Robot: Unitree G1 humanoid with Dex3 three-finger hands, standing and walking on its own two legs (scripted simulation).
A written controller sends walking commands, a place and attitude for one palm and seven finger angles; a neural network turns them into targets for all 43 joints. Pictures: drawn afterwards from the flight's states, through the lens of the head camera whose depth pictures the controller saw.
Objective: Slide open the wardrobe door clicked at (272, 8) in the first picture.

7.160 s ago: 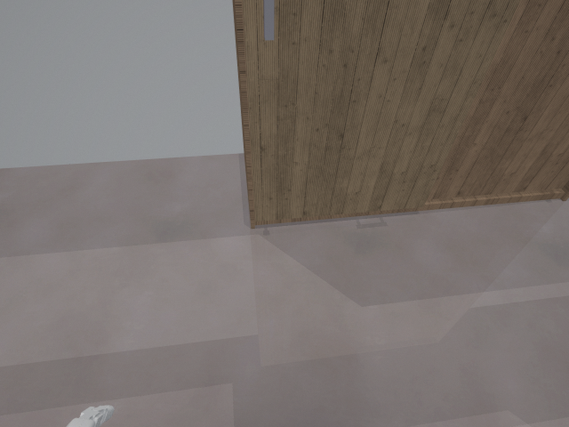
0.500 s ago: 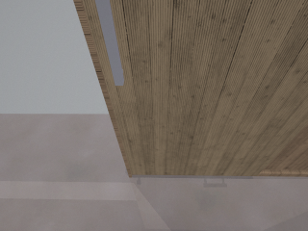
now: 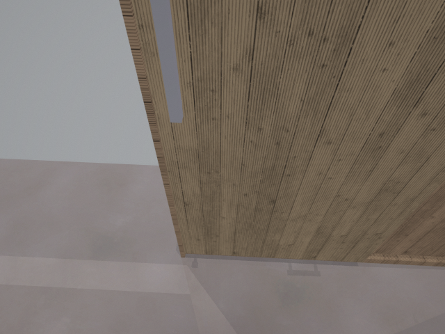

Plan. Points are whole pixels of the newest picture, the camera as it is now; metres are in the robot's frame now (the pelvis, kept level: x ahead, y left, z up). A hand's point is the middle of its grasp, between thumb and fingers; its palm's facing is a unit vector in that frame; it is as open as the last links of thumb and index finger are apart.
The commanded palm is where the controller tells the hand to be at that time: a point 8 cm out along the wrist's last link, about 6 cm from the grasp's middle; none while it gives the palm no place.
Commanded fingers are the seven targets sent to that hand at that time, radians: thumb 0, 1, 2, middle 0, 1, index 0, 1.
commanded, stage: look again from close up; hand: left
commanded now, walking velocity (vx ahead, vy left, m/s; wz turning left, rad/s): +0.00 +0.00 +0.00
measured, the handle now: (170, 57) +0.55 +0.14 +0.23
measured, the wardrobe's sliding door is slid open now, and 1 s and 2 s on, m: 0.00 0.00 0.00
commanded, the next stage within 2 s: shuffle to correct the standing spot in 0.70 s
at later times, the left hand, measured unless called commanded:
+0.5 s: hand out of the picture +0.00 +0.18 -0.17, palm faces +0.02 -0.98 -0.20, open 7.4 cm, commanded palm none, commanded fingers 0.00 0.90 0.90 -0.20 -0.30 -0.20 -0.30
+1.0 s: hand out of the picture +0.00 +0.19 -0.18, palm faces +0.06 -0.98 -0.19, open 7.4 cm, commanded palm none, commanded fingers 0.00 0.90 0.90 -0.20 -0.30 -0.20 -0.30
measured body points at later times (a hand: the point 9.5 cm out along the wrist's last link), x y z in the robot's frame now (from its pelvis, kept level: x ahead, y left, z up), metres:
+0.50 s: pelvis -0.01 +0.00 +0.00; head +0.00 +0.00 +0.45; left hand +0.00 +0.24 -0.16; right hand +0.00 -0.22 -0.16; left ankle -0.03 +0.13 -0.74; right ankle -0.02 -0.08 -0.74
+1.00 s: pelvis +0.00 +0.01 +0.00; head +0.00 +0.02 +0.45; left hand +0.00 +0.24 -0.16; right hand +0.00 -0.22 -0.16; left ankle -0.03 +0.13 -0.74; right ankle -0.02 -0.08 -0.74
